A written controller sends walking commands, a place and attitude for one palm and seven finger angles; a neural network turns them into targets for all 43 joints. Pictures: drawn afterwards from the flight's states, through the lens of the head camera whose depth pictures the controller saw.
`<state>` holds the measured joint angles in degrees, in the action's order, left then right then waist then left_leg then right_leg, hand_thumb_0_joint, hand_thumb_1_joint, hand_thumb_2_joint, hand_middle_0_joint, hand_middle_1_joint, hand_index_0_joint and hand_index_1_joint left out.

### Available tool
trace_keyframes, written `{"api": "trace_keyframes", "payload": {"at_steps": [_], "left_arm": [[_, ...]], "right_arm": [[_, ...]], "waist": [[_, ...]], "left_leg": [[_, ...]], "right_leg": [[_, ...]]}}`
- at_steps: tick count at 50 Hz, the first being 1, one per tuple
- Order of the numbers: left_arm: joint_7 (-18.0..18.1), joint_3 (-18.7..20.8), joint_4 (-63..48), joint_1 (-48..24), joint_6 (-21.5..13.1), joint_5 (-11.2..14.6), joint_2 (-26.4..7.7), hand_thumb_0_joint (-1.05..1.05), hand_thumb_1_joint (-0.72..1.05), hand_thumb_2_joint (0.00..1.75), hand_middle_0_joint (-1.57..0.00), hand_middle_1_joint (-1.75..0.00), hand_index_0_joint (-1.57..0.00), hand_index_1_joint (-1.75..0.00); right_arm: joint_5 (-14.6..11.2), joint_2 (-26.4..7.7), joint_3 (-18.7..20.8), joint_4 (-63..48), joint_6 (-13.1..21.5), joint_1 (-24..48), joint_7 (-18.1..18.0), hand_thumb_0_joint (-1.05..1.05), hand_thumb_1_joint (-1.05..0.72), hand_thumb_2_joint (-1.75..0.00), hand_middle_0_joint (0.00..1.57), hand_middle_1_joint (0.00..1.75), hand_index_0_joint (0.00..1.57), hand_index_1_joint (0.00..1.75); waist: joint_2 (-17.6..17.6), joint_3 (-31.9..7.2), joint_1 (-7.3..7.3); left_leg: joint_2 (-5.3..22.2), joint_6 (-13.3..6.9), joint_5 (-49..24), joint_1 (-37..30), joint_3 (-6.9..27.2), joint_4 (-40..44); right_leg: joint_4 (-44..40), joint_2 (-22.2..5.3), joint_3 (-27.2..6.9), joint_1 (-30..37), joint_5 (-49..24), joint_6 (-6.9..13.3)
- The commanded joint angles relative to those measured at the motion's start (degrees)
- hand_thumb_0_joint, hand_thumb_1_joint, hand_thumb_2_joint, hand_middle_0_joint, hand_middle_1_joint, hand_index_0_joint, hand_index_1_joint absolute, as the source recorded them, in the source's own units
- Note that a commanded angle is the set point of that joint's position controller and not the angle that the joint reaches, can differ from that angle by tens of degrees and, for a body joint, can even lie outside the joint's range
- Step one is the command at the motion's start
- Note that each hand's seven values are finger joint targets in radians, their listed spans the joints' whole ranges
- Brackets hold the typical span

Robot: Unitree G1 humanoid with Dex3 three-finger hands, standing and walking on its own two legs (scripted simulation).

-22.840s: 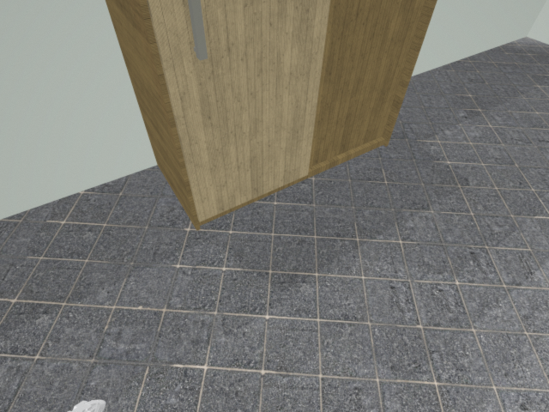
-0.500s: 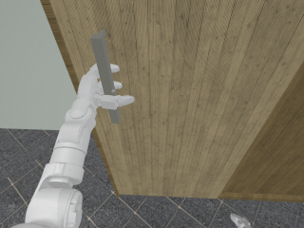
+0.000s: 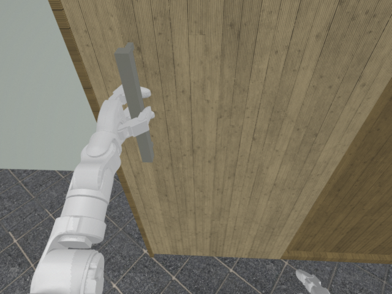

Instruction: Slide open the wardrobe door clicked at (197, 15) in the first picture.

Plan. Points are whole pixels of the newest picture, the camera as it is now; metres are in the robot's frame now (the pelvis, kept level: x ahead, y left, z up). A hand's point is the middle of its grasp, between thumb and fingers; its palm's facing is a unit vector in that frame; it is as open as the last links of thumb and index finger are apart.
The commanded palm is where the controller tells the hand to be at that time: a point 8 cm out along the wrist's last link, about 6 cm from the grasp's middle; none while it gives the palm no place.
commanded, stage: grip the handle and tug to test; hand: left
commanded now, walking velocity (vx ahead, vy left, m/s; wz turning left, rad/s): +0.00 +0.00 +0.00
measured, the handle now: (140, 109) +0.46 +0.14 +0.17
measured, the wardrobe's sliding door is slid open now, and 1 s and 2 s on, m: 0.00 0.00 0.01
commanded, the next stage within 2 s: tug the door sideways, standing still in 0.60 s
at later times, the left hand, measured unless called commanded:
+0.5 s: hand (144, 121) +0.40 +0.12 +0.18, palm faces +0.00 -1.00 -0.01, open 6.1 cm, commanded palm +0.35 +0.18 +0.18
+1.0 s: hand (144, 121) +0.40 +0.12 +0.18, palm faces +0.04 -1.00 -0.02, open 6.1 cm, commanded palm +0.38 +0.14 +0.18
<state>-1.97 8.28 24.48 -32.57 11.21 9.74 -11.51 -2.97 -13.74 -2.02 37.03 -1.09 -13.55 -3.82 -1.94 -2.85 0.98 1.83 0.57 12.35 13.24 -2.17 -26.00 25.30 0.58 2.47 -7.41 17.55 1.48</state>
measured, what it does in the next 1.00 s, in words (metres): stands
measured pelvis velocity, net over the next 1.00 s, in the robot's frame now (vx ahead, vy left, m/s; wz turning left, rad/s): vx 0.05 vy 0.00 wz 0.04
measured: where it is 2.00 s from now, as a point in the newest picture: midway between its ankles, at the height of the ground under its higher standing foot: outside the picture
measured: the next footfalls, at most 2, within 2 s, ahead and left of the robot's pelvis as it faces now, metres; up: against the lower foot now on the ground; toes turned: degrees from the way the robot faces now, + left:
none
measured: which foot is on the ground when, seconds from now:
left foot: down 0.00-1.00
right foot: down 0.00-1.00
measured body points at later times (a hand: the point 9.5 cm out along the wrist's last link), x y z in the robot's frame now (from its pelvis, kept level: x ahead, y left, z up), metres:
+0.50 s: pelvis +0.02 +0.00 +0.00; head +0.00 -0.02 +0.45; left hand +0.39 +0.18 +0.18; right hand +0.16 -0.25 -0.10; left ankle +0.02 +0.13 -0.74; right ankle -0.04 -0.10 -0.74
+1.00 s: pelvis +0.05 +0.00 +0.00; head +0.04 -0.02 +0.45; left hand +0.39 +0.18 +0.19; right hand +0.24 -0.22 -0.10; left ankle +0.02 +0.13 -0.74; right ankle -0.04 -0.10 -0.74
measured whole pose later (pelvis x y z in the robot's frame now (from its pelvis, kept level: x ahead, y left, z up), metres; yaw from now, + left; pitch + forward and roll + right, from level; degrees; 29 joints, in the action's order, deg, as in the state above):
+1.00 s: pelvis +0.05 +0.00 +0.00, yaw +2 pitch +1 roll +1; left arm 0.8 3.8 1.6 -21.8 21.1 9.0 -7.1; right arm -1.6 -13.9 -1.8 35.8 -3.2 -9.5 -3.3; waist -2.2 -3.8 -2.3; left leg 0.6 0.8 16.0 11.4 0.3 -26.2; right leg 25.7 -0.3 4.4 -4.9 20.5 1.2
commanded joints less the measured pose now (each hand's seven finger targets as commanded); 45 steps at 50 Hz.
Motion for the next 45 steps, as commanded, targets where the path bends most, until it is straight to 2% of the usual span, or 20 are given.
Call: {"api": "trace_keyframes", "payload": {"at_steps": [1,5,8,10,12,13,14,18,21,23,26,28,29,33,34,35,38,39,42,45], "left_arm": [[-0.9,0.6,-16.2,-25.7,-4.2,0.7,-6.7,0.00,0.90,0.90,-0.45,-1.40,-0.45,-1.40],[-0.9,1.8,-17.5,-24.9,-4.2,0.7,-8.2,0.00,0.90,0.90,-0.45,-1.40,-0.45,-1.40],[-1.1,-0.1,-17.3,-25.2,-3.9,0.7,-6.2,0.00,0.90,0.90,-0.45,-1.40,-0.45,-1.40],[-0.9,1.3,-17.6,-23.3,-3.7,0.7,-7.3,0.00,0.90,0.90,-0.45,-1.40,-0.45,-1.40],[-1.2,0.6,-19.2,-22.1,-3.6,0.7,-6.3,0.00,0.90,0.90,-0.45,-1.40,-0.45,-1.40],[-1.2,1.9,-19.9,-19.3,-3.8,0.7,-7.7,0.00,0.90,0.90,-0.45,-1.40,-0.45,-1.40],[-1.4,1.1,-20.9,-18.2,-3.6,1.0,-6.5,0.00,0.90,0.90,-0.45,-1.40,-0.45,-1.40],[-2.0,2.6,-23.4,-12.9,-2.9,1.4,-7.9,0.00,0.90,0.90,-0.45,-1.40,-0.45,-1.40],[-2.2,2.2,-27.7,-11.6,-1.9,1.5,-7.4,0.00,0.90,0.90,-0.45,-1.40,-0.45,-1.40],[-2.2,4.0,-28.2,-6.5,-1.0,1.8,-9.0,0.00,0.90,0.90,-0.45,-1.40,-0.45,-1.40],[-2.4,4.2,-33.0,-3.9,0.3,2.1,-8.9,0.00,0.90,0.90,-0.45,-1.40,-0.45,-1.40],[-2.4,5.8,-36.0,1.0,0.9,2.1,-10.3,0.00,0.90,0.90,-0.45,-1.40,-0.45,-1.40],[-2.6,4.8,-38.4,3.9,1.3,2.3,-8.9,0.00,0.90,0.90,-0.45,-1.40,-0.45,-1.40],[-2.3,4.5,-42.7,7.2,3.0,2.5,-8.9,0.00,0.90,0.90,-0.45,-1.40,-0.45,-1.40],[-2.3,3.1,-44.1,7.2,3.4,2.6,-7.3,0.00,0.90,0.90,-0.45,-1.40,-0.45,-1.40],[-2.2,4.1,-45.1,8.1,3.8,2.7,-8.3,0.00,0.90,0.90,-0.45,-1.40,-0.45,-1.40],[-1.4,4.5,-40.8,-3.4,5.1,2.1,-10.1,0.00,0.90,0.90,-0.45,-1.40,-0.45,-1.40],[-1.3,1.4,-41.3,-6.6,5.4,2.0,-7.1,0.00,0.90,0.90,-0.45,-1.40,-0.45,-1.40],[-0.3,-3.4,-38.9,-10.3,6.7,1.5,-2.0,0.00,0.90,0.90,-0.45,-1.40,-0.45,-1.40],[0.5,-6.8,-36.4,-11.9,7.1,0.6,1.2,0.00,0.90,0.90,-0.45,-1.40,-0.45,-1.40]], "right_arm": [[-0.2,-6.6,2.5,-8.8,2.8,5.7,-0.4,0.00,-0.90,-0.90,0.20,0.30,0.20,0.30],[-0.1,-6.7,2.6,-9.0,2.6,5.9,-0.4,0.00,-0.90,-0.90,0.20,0.30,0.20,0.30],[-0.1,-6.7,2.6,-9.0,2.6,5.9,-0.4,0.00,-0.90,-0.90,0.20,0.30,0.20,0.30],[0.0,-6.7,2.6,-9.2,2.7,6.0,-0.4,0.00,-0.90,-0.90,0.20,0.30,0.20,0.30],[0.1,-6.5,2.7,-9.4,2.7,6.1,-0.2,0.00,-0.90,-0.90,0.20,0.30,0.20,0.30],[0.0,-6.7,2.8,-9.8,2.7,6.4,-0.1,0.00,-0.90,-0.90,0.20,0.30,0.20,0.30],[0.1,-6.4,2.6,-10.1,2.7,6.8,0.1,0.00,-0.90,-0.90,0.20,0.30,0.20,0.30],[0.1,-6.7,2.7,-11.1,2.4,7.4,0.3,0.00,-0.90,-0.90,0.20,0.30,0.20,0.30],[0.1,-6.3,2.5,-12.0,2.2,8.4,0.5,0.00,-0.90,-0.90,0.20,0.30,0.20,0.30],[0.2,-6.7,2.6,-12.4,2.0,8.5,0.6,0.00,-0.90,-0.90,0.20,0.30,0.20,0.30],[0.1,-6.3,2.4,-13.2,1.5,9.4,0.7,0.00,-0.90,-0.90,0.20,0.30,0.20,0.30],[0.2,-6.5,2.5,-13.8,1.2,9.6,0.9,0.00,-0.90,-0.90,0.20,0.30,0.20,0.30],[0.2,-6.0,2.3,-14.5,1.0,10.0,1.1,0.00,-0.90,-0.90,0.20,0.30,0.20,0.30],[0.2,-6.1,2.4,-14.8,0.7,10.5,1.3,0.00,-0.90,-0.90,0.20,0.30,0.20,0.30],[0.3,-5.9,2.2,-15.0,0.7,10.7,1.4,0.00,-0.90,-0.90,0.20,0.30,0.20,0.30],[0.3,-5.9,2.3,-15.0,0.7,10.7,1.4,0.00,-0.90,-0.90,0.20,0.30,0.20,0.30],[0.5,-6.5,2.3,-12.6,0.4,10.0,0.4,0.00,-0.90,-0.90,0.20,0.30,0.20,0.30],[0.4,-6.1,2.2,-12.5,0.7,10.3,0.3,0.00,-0.90,-0.90,0.20,0.30,0.20,0.30],[0.6,-5.8,2.2,-11.1,0.9,9.4,0.1,0.00,-0.90,-0.90,0.20,0.30,0.20,0.30],[1.0,-5.6,2.3,-10.4,0.9,9.2,-0.1,0.00,-0.90,-0.90,0.20,0.30,0.20,0.30]], "waist": [[3.0,-15.6,-0.40],[2.7,-16.3,-0.88],[3.0,-15.4,-0.32],[3.3,-16.2,-1.08],[3.6,-17.0,-1.05],[2.8,-17.6,-1.84],[2.3,-17.7,-1.95],[4.4,-17.5,-2.79],[2.7,-17.7,-2.89],[4.2,-17.4,-3.70],[2.9,-17.7,-3.79],[2.6,-19.0,-4.70],[1.9,-19.5,-4.91],[3.1,-18.0,-4.69],[2.6,-17.9,-4.40],[3.1,-18.0,-4.41],[2.0,-15.2,-2.57],[0.5,-15.2,-1.88],[0.3,-16.1,-0.65],[2.2,-16.0,-0.09]], "left_leg": [[-2.1,-3.4,-17.9,-12.7,1.1,-0.4],[-2.1,-3.4,-18.5,-12.6,0.9,-0.4],[-2.1,-3.5,-17.8,-12.8,0.9,-0.4],[-2.3,-3.5,-18.3,-12.5,1.0,-0.5],[-2.2,-3.5,-20.2,-13.1,0.9,-0.7],[-2.1,-3.5,-21.3,-13.4,0.7,-0.8],[-2.3,-3.5,-21.6,-13.3,0.6,-0.7],[-2.1,-3.4,-22.8,-12.6,0.3,-0.6],[-2.1,-3.4,-24.2,-13.1,0.0,-0.7],[-2.0,-3.4,-24.9,-12.5,0.0,-0.7],[-1.9,-3.3,-26.9,-12.9,-0.4,-0.9],[-1.7,-3.2,-30.0,-13.0,-0.4,-1.0],[-1.7,-3.3,-31.7,-13.0,-0.4,-1.0],[-1.1,-3.1,-32.4,-13.5,-0.3,-1.0],[-1.2,-3.2,-32.4,-13.5,-0.1,-0.8],[-1.1,-3.1,-32.8,-13.6,-0.1,-1.0],[-1.7,-3.0,-29.6,-13.7,-0.3,-1.1],[-1.7,-3.2,-31.0,-14.4,0.0,-1.5],[-1.9,-3.1,-33.5,-16.2,0.6,-3.0],[-1.9,-3.2,-31.7,-16.3,1.4,-3.1]], "right_leg": [[-2.3,1.0,-0.3,-1.7,-26.6,-0.3],[-2.1,0.8,-0.4,-0.6,-27.7,-0.3],[-2.5,0.9,-0.2,-1.4,-26.8,-0.5],[-2.2,0.9,-0.4,-0.7,-27.8,-0.4],[-1.7,0.8,-0.2,0.0,-30.0,-0.4],[-1.6,0.8,-0.2,0.8,-30.9,-0.4],[-1.4,0.6,-0.3,1.2,-31.7,-0.4],[-1.0,0.6,-0.1,3.0,-34.2,-0.5],[-0.7,0.3,-0.3,3.4,-36.5,-0.6],[-0.5,0.3,-0.2,4.5,-37.8,-0.7],[-0.1,-0.1,-0.4,5.1,-41.3,-1.0],[0.7,-0.3,-0.3,7.0,-44.3,-1.0],[1.1,-0.5,-0.3,7.5,-45.5,-1.0],[0.7,-0.2,-0.1,6.7,-44.8,-1.1],[0.7,-0.2,0.0,6.4,-44.4,-1.0],[0.7,-0.3,-0.1,6.5,-45.1,-1.2],[-0.3,0.2,-0.3,4.3,-42.7,-1.0],[-0.2,0.2,-0.2,3.1,-42.1,-0.8],[0.3,0.0,0.2,1.2,-43.1,-1.1],[0.4,0.1,0.7,0.1,-40.3,-0.9]]}}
